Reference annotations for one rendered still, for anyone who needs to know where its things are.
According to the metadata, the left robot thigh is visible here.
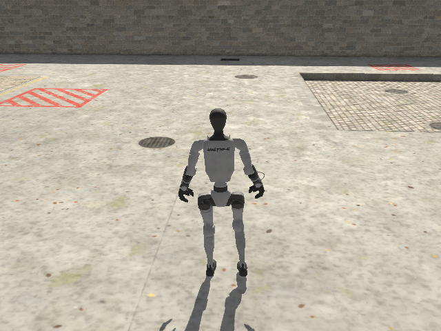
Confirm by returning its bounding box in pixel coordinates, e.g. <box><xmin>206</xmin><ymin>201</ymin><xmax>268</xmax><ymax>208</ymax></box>
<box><xmin>198</xmin><ymin>192</ymin><xmax>215</xmax><ymax>237</ymax></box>

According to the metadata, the left robot foot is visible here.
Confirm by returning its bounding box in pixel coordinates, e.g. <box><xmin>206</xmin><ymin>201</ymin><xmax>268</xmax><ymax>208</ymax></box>
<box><xmin>206</xmin><ymin>259</ymin><xmax>216</xmax><ymax>277</ymax></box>

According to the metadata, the robot left upper arm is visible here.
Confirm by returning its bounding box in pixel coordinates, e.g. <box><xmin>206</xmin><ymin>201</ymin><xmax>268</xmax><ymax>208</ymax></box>
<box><xmin>186</xmin><ymin>139</ymin><xmax>205</xmax><ymax>176</ymax></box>

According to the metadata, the robot left hand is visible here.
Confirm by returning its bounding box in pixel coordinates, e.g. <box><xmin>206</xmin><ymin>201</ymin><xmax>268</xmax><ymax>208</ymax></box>
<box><xmin>178</xmin><ymin>188</ymin><xmax>194</xmax><ymax>202</ymax></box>

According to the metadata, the robot right hand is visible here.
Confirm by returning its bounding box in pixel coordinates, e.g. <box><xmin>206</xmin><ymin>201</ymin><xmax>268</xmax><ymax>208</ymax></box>
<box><xmin>249</xmin><ymin>183</ymin><xmax>265</xmax><ymax>199</ymax></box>

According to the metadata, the robot right forearm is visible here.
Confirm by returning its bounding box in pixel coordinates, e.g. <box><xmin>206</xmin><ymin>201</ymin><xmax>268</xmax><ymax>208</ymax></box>
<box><xmin>248</xmin><ymin>164</ymin><xmax>262</xmax><ymax>188</ymax></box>

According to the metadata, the robot left forearm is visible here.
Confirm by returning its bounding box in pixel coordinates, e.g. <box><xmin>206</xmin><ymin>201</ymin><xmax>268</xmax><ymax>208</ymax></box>
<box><xmin>180</xmin><ymin>166</ymin><xmax>193</xmax><ymax>191</ymax></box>

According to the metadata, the robot right upper arm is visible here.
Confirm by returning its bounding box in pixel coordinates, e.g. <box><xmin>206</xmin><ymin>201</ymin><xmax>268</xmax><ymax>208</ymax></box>
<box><xmin>233</xmin><ymin>138</ymin><xmax>254</xmax><ymax>175</ymax></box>

